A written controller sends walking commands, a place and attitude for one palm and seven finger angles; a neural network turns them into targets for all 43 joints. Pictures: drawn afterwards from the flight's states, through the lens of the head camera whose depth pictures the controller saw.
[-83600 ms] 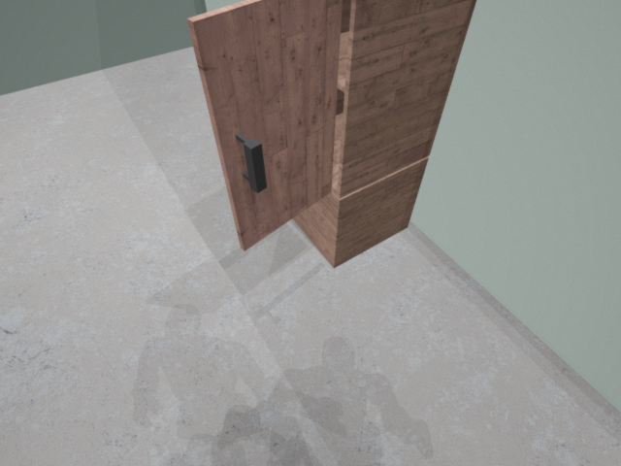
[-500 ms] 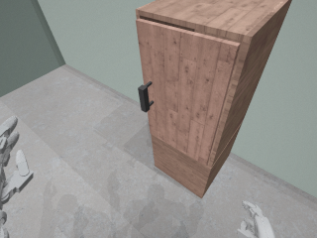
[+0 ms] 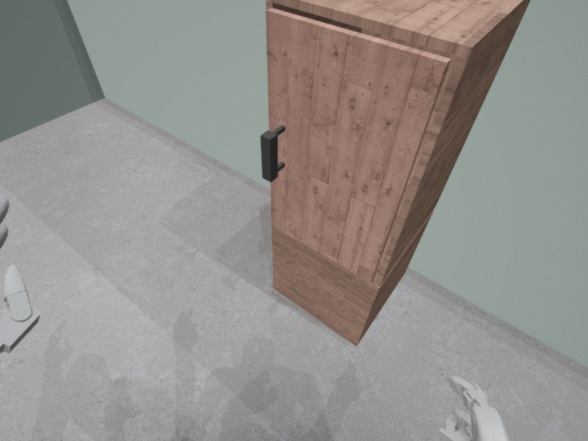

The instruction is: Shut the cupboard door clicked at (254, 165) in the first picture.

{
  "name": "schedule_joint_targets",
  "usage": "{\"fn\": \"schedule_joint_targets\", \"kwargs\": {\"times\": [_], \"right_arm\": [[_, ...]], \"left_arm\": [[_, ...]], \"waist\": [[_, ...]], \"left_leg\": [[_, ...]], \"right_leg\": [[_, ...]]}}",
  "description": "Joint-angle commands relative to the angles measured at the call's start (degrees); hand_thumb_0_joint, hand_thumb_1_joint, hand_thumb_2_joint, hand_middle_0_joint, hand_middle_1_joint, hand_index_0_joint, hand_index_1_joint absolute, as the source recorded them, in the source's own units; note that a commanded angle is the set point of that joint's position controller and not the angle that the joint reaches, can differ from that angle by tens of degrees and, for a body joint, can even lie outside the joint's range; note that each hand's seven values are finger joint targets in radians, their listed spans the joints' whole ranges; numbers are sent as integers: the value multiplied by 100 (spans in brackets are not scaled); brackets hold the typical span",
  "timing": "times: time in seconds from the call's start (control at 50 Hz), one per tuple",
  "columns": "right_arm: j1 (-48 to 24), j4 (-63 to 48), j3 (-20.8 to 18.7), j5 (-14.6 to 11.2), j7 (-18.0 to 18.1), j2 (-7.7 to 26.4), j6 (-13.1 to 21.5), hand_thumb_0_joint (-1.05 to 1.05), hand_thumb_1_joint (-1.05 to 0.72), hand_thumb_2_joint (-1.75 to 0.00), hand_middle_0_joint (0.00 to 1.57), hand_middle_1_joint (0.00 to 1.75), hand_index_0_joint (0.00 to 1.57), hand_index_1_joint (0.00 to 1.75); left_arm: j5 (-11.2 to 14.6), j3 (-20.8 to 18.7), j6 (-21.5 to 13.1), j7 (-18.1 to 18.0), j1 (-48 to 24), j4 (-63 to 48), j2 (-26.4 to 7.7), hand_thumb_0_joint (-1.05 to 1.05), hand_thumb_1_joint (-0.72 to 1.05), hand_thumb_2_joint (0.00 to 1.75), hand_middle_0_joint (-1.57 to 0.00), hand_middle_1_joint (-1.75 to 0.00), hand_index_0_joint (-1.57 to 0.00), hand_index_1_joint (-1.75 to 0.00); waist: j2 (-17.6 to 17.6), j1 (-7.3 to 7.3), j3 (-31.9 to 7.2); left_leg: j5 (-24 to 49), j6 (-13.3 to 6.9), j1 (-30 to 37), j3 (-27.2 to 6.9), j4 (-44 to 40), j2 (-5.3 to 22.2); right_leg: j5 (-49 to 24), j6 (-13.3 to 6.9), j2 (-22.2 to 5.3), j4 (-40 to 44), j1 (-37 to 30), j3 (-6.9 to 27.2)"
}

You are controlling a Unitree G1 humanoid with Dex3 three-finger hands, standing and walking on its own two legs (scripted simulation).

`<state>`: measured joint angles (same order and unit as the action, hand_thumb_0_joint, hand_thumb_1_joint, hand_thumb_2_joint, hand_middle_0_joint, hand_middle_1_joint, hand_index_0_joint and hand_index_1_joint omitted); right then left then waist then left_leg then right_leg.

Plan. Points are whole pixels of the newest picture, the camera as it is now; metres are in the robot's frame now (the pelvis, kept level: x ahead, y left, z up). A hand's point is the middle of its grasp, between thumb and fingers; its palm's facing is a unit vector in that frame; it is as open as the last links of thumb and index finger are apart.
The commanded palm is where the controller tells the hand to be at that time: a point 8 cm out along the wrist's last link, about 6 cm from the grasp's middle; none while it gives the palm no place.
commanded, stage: step back with the hand held close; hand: left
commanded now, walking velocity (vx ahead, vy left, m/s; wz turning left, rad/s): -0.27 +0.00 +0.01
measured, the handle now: (275, 152) +0.72 +0.08 -0.03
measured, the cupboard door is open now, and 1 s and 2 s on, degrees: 1 1 1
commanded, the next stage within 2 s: stop stepping back and stand still in 0.70 s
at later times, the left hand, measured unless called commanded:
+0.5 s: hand out of the picture +0.12 +0.30 +0.18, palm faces +0.48 -0.75 -0.45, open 7.4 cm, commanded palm +0.05 +0.33 +0.19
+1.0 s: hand out of the picture +0.00 +0.27 +0.20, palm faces +0.46 -0.80 -0.39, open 7.4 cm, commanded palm -0.03 +0.30 +0.19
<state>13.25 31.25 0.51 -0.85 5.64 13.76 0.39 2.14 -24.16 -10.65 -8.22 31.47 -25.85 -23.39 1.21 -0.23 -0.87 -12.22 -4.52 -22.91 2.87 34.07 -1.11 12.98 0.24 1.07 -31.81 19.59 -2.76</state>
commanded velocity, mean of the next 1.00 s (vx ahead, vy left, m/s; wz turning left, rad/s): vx -0.23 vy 0.01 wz -0.04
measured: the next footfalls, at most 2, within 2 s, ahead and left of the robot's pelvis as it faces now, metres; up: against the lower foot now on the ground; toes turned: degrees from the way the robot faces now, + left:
right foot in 0.76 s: -0.30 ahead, -0.10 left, +0.00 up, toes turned -6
left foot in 1.10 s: -0.05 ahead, +0.13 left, +0.00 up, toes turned +0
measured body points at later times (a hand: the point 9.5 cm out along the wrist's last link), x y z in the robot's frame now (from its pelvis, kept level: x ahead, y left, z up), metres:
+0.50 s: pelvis -0.07 +0.02 -0.01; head -0.05 +0.06 +0.44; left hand +0.09 +0.34 +0.20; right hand +0.10 -0.22 -0.08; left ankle +0.07 +0.07 -0.73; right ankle -0.10 -0.13 -0.67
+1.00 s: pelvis -0.18 +0.01 -0.03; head -0.26 +0.04 +0.41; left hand -0.03 +0.31 +0.22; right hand -0.08 -0.25 -0.10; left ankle +0.03 +0.08 -0.71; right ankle -0.34 -0.09 -0.73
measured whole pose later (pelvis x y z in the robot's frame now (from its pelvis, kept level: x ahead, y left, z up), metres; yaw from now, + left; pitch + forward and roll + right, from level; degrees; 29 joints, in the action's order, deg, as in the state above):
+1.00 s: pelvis -0.18 +0.01 -0.03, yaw -2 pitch -4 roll -3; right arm 19.7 39.1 0.2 0.0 5.6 12.7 3.6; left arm 4.7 -28.5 -12.8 -6.8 30.0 -30.3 -30.2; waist -0.6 -1.8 -7.4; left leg -11.4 2.1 -34.9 2.3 41.8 1.1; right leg 34.3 -1.7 2.4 -34.0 -4.2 -4.3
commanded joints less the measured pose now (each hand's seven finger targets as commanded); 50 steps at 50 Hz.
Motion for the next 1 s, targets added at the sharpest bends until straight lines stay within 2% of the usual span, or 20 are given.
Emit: {"fn": "schedule_joint_targets", "kwargs": {"times": [0.0,0.12,0.18,0.24,0.32,0.38,0.42,0.48,0.62,0.68,0.7,0.74,0.78,0.8,0.86,0.9,0.92,0.94,0.96,0.98], "right_arm": [[-609,-881,-333,48,39,813,486,0,-90,-90,20,30,20,30],[-487,-806,-400,46,-58,797,606,0,-90,-90,20,30,20,30],[-414,-655,-417,113,-128,737,595,0,-90,-90,20,30,20,30],[-375,-523,-361,84,-203,552,525,0,-90,-90,20,30,20,30],[-467,-574,-347,38,-148,611,493,0,-90,-90,20,30,20,30],[-794,-680,-363,121,-46,686,661,0,-90,-90,20,30,20,30],[-704,-550,-453,193,-106,592,783,0,-90,-90,20,30,20,30],[-807,-511,-558,131,-212,629,943,0,-90,-90,20,30,20,30],[-523,33,-347,222,-214,481,1118,0,-90,-90,20,30,20,30],[-418,90,-396,240,-273,436,1028,0,-90,-90,20,30,20,30],[-520,22,-357,180,-285,374,987,0,-90,-90,20,30,20,30],[-746,-56,-298,103,-215,344,917,0,-90,-90,20,30,20,30],[-902,-160,-184,182,-169,276,937,0,-90,-90,20,30,20,30],[-848,-192,-265,37,-139,280,948,0,-90,-90,20,30,20,30],[-766,-362,-177,107,-39,415,729,0,-90,-90,20,30,20,30],[-751,-351,-175,114,-16,481,661,0,-90,-90,20,30,20,30],[-597,-280,-238,73,26,512,603,0,-90,-90,20,30,20,30],[-582,-178,-315,53,74,538,557,0,-90,-90,20,30,20,30],[-637,-77,-369,57,95,604,535,0,-90,-90,20,30,20,30],[-694,-44,-373,51,101,691,586,0,-90,-90,20,30,20,30]], "left_arm": [[-112,-830,-550,-149,-636,-1397,-1099,0,90,90,-20,-30,-20,-30],[-133,-854,-662,-133,-573,-1348,-1041,0,90,90,-20,-30,-20,-30],[-91,-859,-648,-185,-670,-1290,-1149,0,90,90,-20,-30,-20,-30],[-17,-677,-622,-274,-642,-1276,-1148,0,90,90,-20,-30,-20,-30],[14,-835,-669,-327,-445,-1630,-1307,0,90,90,-20,-30,-20,-30],[-94,-1186,-772,-301,-480,-1892,-1417,0,90,90,-20,-30,-20,-30],[-2,-1367,-828,-259,-738,-2253,-1581,0,90,90,-20,-30,-20,-30],[140,-1193,-739,-204,-122,-1844,-1258,0,90,90,-20,-30,-20,-30],[292,-566,-718,-100,-835,-1840,-1005,0,90,90,-20,-30,-20,-30],[303,-856,-798,-38,-675,-1902,-1334,0,90,90,-20,-30,-20,-30],[338,-793,-856,11,-795,-2042,-1323,0,90,90,-20,-30,-20,-30],[357,-1198,-949,-2,-794,-2209,-1768,0,90,90,-20,-30,-20,-30],[391,-1686,-968,-46,-635,-2341,-2210,0,90,90,-20,-30,-20,-30],[381,-1190,-939,43,-597,-2207,-1707,0,90,90,-20,-30,-20,-30],[390,-1402,-462,53,14,-1697,-1699,0,90,90,-20,-30,-20,-30],[379,-1143,-270,46,-461,-1108,-1451,0,90,90,-20,-30,-20,-30],[330,-1104,-260,2,-832,-859,-1566,0,90,90,-20,-30,-20,-30],[272,-947,-278,-33,-1183,-642,-1620,0,90,90,-20,-30,-20,-30],[185,-803,-294,-66,-1506,-557,-1614,0,90,90,-20,-30,-20,-30],[119,-748,-313,-83,-1973,-498,-1614,0,90,90,-20,-30,-20,-30]], "waist": [[818,23,-259],[332,-21,-203],[-333,-60,-73],[-987,-123,-291],[-146,-146,-412],[1898,39,-522],[1336,20,-830],[1071,141,-1147],[1357,38,-1510],[1122,115,-2016],[879,120,-1994],[260,131,-1674],[-119,150,-1778],[-731,-23,-1327],[739,-111,-840],[719,-169,159],[-8,-245,589],[-948,-256,1106],[-1409,-235,1623],[-1218,-254,1904]], "left_leg": [[-2861,-236,-2384,-1465,-2048,1152],[-2985,-117,-2294,-1143,-1227,859],[-2240,165,-1298,-827,-120,463],[-1299,356,-63,-524,702,205],[-1403,115,-35,-996,-474,549],[-3262,-460,-2391,-2657,-2852,2089],[-2608,-328,-1856,-2338,-2765,2150],[-2132,-19,-724,-1508,-2390,1821],[-519,825,1653,-1058,-2821,1551],[1446,1212,2365,-590,-2036,1260],[2061,1114,2703,-249,-1446,1061],[1438,741,2771,53,-437,750],[653,790,2407,114,-114,544],[599,670,2562,-16,239,342],[316,523,2179,-296,-616,511],[-1031,832,1234,-280,-694,400],[-1008,952,1412,-129,488,240],[-823,920,1471,-512,2200,259],[-753,821,906,-789,3450,321],[-762,762,238,-829,4021,400]], "right_leg": [[-54,62,40,-695,-2267,483],[656,-153,-245,-242,-1595,1160],[1463,-493,-938,894,-159,2073],[1509,-688,-1506,1473,792,2127],[1183,-308,-799,709,698,1190],[917,77,481,-2642,-1413,295],[1386,41,502,-3625,-1121,469],[1558,55,473,-3169,-704,141],[2183,-129,509,6,-446,-189],[1220,-350,376,1450,-788,-86],[826,-371,175,1717,-582,64],[-243,-327,-532,1880,116,459],[-570,-445,-1018,1559,264,492],[-587,-408,-1009,1288,687,313],[1219,-367,-338,785,705,-156],[2857,-553,-277,1443,900,-120],[3656,-763,-743,1925,1802,372],[4329,-1044,-1505,2439,2940,1267],[4330,-1341,-2056,2703,3320,1754],[4021,-1446,-2211,2754,3275,1888]]}}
